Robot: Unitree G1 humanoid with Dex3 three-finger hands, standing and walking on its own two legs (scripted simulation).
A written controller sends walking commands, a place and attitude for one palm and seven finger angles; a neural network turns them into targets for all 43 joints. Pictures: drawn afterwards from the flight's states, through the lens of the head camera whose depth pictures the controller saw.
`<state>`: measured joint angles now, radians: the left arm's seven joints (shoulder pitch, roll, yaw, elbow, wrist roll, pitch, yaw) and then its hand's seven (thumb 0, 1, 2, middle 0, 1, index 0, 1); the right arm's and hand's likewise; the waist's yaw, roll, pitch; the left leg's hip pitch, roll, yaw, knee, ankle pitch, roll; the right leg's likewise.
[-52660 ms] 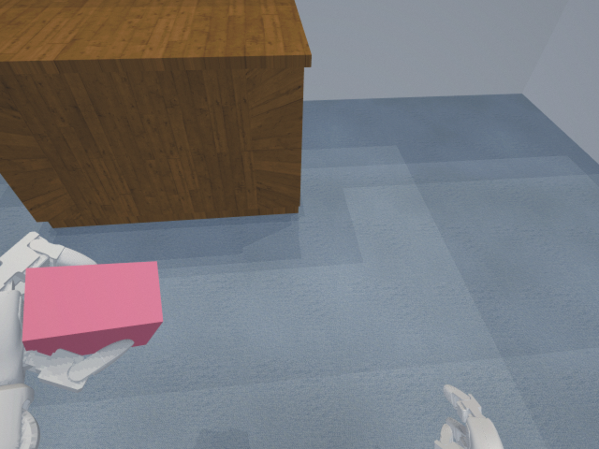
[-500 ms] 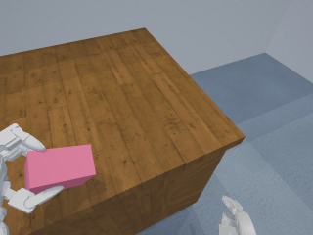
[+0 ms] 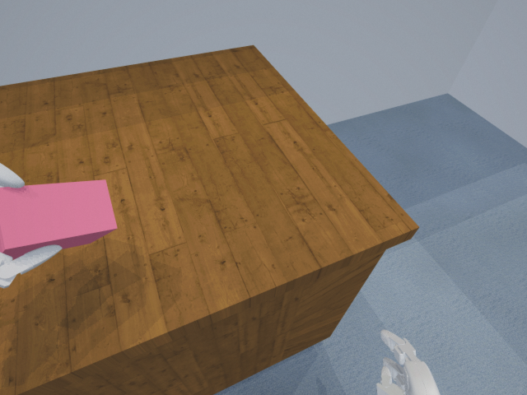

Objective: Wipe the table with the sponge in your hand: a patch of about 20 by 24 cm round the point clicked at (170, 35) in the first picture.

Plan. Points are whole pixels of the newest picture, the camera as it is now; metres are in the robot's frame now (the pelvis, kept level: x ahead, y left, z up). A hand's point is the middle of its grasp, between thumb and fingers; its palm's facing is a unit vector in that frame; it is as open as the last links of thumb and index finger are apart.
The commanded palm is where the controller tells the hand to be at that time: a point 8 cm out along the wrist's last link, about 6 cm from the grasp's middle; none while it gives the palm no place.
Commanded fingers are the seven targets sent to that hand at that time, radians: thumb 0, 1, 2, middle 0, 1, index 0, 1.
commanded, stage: come to a stop and stand still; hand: left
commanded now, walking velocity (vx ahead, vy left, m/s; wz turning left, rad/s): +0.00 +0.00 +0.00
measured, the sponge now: (66, 218) +0.27 +0.28 +0.15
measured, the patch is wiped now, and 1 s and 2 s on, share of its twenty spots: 0.90 0.90 0.90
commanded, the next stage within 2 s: look again from close up in 0.64 s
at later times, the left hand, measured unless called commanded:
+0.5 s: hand (16, 242) +0.22 +0.30 +0.17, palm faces +0.44 -0.80 -0.41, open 10.1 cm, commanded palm +0.17 +0.32 +0.18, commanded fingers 0.00 0.10 1.30 -1.20 -1.60 -1.20 -1.60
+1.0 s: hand (37, 259) +0.21 +0.27 +0.16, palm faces +0.39 -0.83 -0.40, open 10.1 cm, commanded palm +0.16 +0.31 +0.18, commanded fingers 0.00 0.10 1.30 -1.20 -1.60 -1.20 -1.60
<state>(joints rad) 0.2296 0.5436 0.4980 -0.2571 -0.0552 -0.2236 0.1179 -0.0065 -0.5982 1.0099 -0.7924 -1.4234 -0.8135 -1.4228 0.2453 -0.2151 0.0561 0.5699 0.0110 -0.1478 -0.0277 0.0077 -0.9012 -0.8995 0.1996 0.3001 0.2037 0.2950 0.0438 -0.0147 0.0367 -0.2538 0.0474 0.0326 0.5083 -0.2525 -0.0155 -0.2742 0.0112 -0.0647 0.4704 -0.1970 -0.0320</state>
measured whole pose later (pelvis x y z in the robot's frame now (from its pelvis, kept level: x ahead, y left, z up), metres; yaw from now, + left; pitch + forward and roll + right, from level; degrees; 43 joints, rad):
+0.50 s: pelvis +0.01 +0.04 +0.00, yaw +0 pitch -1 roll -1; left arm 0.43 0.38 0.40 -0.49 -0.03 -0.20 0.13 -0.01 -0.60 1.00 -0.80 -1.43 -0.81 -1.44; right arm 0.18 -0.21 0.02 0.57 0.00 -0.14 -0.02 0.01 -0.90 -0.90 0.20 0.30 0.20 0.30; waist 0.03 -0.01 0.06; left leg -0.23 0.00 0.06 0.51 -0.27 0.04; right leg -0.25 -0.04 -0.04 0.46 -0.20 0.03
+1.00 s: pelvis +0.00 +0.03 +0.00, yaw +0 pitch -2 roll -1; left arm 0.47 0.36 0.36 -0.45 -0.05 -0.17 0.12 -0.01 -0.60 1.00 -0.80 -1.43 -0.81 -1.44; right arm 0.22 -0.21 0.01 0.58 0.01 -0.12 -0.05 0.01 -0.90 -0.90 0.20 0.30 0.20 0.30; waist 0.00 0.01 0.04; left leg -0.21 0.01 0.05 0.46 -0.23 0.02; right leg -0.22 -0.02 -0.05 0.41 -0.16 0.01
